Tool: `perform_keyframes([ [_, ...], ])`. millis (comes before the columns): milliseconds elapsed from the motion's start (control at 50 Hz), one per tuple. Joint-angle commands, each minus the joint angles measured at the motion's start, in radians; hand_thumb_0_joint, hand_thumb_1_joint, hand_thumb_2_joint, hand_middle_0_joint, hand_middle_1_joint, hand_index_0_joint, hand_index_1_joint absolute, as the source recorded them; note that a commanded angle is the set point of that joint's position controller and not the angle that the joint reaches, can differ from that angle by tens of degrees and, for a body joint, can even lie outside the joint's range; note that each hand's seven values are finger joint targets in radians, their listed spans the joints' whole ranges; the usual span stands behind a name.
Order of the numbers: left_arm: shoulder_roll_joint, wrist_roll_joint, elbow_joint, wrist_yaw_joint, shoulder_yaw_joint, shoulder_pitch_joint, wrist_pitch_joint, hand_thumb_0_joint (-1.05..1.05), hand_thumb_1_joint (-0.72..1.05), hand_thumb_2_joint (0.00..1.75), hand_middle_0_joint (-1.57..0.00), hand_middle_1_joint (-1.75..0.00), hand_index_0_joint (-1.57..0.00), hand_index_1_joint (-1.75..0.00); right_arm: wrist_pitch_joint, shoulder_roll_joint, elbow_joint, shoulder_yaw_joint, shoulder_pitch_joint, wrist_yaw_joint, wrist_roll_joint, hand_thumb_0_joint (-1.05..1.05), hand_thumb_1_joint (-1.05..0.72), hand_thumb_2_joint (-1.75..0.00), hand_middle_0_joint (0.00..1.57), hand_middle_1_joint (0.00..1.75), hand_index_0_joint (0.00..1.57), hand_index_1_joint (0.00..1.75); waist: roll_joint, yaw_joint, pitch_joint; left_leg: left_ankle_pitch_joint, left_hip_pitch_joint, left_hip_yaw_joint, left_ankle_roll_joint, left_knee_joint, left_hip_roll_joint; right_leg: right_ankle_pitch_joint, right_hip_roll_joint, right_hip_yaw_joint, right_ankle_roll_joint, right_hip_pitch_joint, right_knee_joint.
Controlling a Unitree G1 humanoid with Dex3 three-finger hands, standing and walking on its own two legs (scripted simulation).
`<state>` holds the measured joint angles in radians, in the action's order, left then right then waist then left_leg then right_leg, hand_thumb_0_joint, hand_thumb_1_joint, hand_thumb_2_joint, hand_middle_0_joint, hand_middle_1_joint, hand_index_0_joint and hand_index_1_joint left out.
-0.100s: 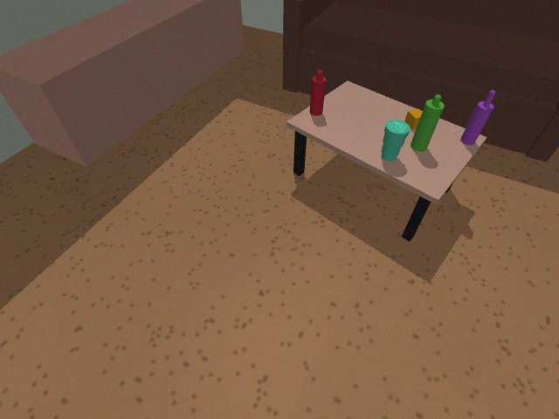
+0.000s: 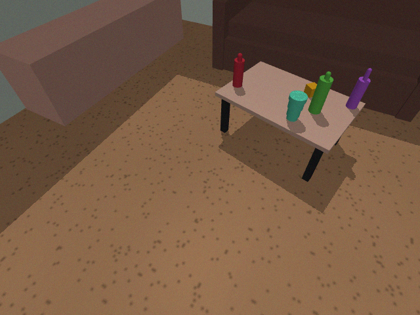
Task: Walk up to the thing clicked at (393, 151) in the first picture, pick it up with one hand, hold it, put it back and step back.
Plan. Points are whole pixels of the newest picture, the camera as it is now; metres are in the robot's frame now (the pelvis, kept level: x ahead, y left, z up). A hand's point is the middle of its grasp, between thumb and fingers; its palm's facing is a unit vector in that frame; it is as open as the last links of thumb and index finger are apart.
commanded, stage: stand
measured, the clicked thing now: (295, 107) +1.16 -0.41 -0.38
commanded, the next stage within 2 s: none
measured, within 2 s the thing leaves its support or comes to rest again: neither
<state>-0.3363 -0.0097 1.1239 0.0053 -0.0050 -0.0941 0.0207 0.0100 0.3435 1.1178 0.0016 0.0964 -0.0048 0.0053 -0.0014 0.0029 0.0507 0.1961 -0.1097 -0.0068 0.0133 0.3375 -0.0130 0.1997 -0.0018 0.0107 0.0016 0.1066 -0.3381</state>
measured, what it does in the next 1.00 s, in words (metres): stands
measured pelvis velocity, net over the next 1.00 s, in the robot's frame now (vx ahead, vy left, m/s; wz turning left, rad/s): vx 0.00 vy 0.00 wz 0.00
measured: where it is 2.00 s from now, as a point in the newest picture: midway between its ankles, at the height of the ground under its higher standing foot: outside the picture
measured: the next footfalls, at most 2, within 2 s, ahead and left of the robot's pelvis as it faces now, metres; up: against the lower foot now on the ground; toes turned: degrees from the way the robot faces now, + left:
none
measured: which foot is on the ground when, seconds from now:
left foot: down 0.00-1.00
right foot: down 0.00-1.00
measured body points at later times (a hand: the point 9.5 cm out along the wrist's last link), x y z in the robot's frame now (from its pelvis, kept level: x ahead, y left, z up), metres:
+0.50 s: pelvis +0.00 +0.00 +0.00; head +0.01 +0.00 +0.45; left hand +0.08 +0.30 -0.13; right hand +0.08 -0.30 -0.13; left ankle -0.01 +0.13 -0.75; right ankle -0.01 -0.12 -0.75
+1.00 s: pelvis +0.00 +0.00 +0.00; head +0.01 +0.00 +0.45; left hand +0.08 +0.30 -0.13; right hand +0.08 -0.30 -0.13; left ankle -0.01 +0.13 -0.75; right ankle -0.01 -0.12 -0.75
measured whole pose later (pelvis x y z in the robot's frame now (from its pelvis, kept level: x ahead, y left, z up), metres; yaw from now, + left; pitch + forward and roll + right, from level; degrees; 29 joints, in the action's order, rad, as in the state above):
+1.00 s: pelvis +0.00 +0.00 +0.00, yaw +0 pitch -2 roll +0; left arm -0.34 -0.01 1.12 0.01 0.00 -0.11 0.02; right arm 0.01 0.35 1.12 0.00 0.11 0.00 0.00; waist 0.00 0.00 0.05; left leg 0.19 -0.10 -0.01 0.01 0.32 -0.01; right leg 0.19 0.00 0.01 0.00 0.09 -0.32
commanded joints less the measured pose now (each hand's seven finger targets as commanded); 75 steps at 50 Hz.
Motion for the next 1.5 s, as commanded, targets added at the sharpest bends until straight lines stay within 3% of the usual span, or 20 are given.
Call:
perform_keyframes([
  [0, -0.211, 0.0, -0.06, -0.018, 0.043, 0.034, 0.018, 0.0, 0.9, 0.9, -0.2, -0.3, -0.2, -0.3, 0.023, 0.204, -0.058, 0.038, -0.038, 0.015, 0.003, 0.0, -0.9, -0.9, 0.2, 0.3, 0.2, 0.3, -0.002, -0.002, -0.08, -0.158, 0.021, -0.078, -0.036, -0.049, -0.114, -0.167, -0.125, -0.085, 0.025, -0.002, 0.057],
  [340, -0.219, 0.002, -0.061, -0.017, 0.044, 0.027, 0.019, 0.0, 0.9, 0.9, -0.2, -0.3, -0.2, -0.3, 0.022, 0.207, -0.058, 0.037, -0.025, 0.015, 0.002, 0.0, -0.9, -0.9, 0.2, 0.3, 0.2, 0.3, 0.009, -0.002, -0.087, -0.183, 0.023, -0.081, -0.036, -0.049, -0.117, -0.198, -0.131, -0.087, 0.025, -0.022, 0.06],
  [500, -0.22, 0.001, -0.057, -0.016, 0.046, 0.025, 0.014, 0.0, 0.9, 0.9, -0.2, -0.3, -0.2, -0.3, 0.021, 0.207, -0.054, 0.037, -0.025, 0.015, 0.004, 0.0, -0.9, -0.9, 0.2, 0.3, 0.2, 0.3, 0.004, 0.0, -0.067, -0.125, 0.011, -0.084, -0.036, -0.066, -0.115, -0.131, -0.127, -0.088, 0.025, -0.011, 0.068],
  [960, -0.224, 0.001, -0.06, -0.017, 0.044, 0.017, 0.015, 0.0, 0.9, 0.9, -0.2, -0.3, -0.2, -0.3, 0.021, 0.209, -0.056, 0.035, -0.018, 0.017, 0.002, 0.0, -0.9, -0.9, 0.2, 0.3, 0.2, 0.3, 0.006, -0.003, -0.094, -0.216, 0.035, -0.079, -0.034, -0.047, -0.119, -0.232, -0.137, -0.09, 0.027, -0.038, 0.056],
  [1180, -0.223, 0.003, -0.056, -0.014, 0.046, 0.01, 0.011, 0.0, 0.9, 0.9, -0.2, -0.3, -0.2, -0.3, 0.022, 0.213, -0.053, 0.033, -0.015, 0.016, 0.002, 0.0, -0.9, -0.9, 0.2, 0.3, 0.2, 0.3, 0.0, 0.0, -0.058, -0.14, 0.017, -0.083, -0.034, -0.075, -0.116, -0.141, -0.131, -0.092, 0.024, -0.015, 0.075],
  [1280, -0.225, 0.001, -0.056, -0.015, 0.046, 0.011, 0.013, 0.0, 0.9, 0.9, -0.2, -0.3, -0.2, -0.3, 0.021, 0.209, -0.053, 0.033, -0.01, 0.014, 0.003, 0.0, -0.9, -0.9, 0.2, 0.3, 0.2, 0.3, 0.009, -0.004, -0.062, -0.13, 0.011, -0.086, -0.032, -0.076, -0.113, -0.13, -0.13, -0.09, 0.023, -0.017, 0.081],
  [1420, -0.227, 0.0, -0.06, -0.017, 0.047, 0.013, 0.017, 0.0, 0.9, 0.9, -0.2, -0.3, -0.2, -0.3, 0.02, 0.213, -0.057, 0.033, -0.014, 0.016, 0.003, 0.0, -0.9, -0.9, 0.2, 0.3, 0.2, 0.3, 0.002, -0.005, -0.092, -0.182, 0.028, -0.085, -0.038, -0.057, -0.118, -0.205, -0.138, -0.089, 0.023, -0.041, 0.067],
  [1480, -0.223, 0.003, -0.054, -0.017, 0.046, 0.009, 0.013, 0.0, 0.9, 0.9, -0.2, -0.3, -0.2, -0.3, 0.02, 0.214, -0.056, 0.031, -0.015, 0.016, 0.002, 0.0, -0.9, -0.9, 0.2, 0.3, 0.2, 0.3, -0.01, -0.002, -0.059, -0.155, 0.01, -0.088, -0.033, -0.07, -0.114, -0.166, -0.131, -0.086, 0.023, -0.027, 0.07],
])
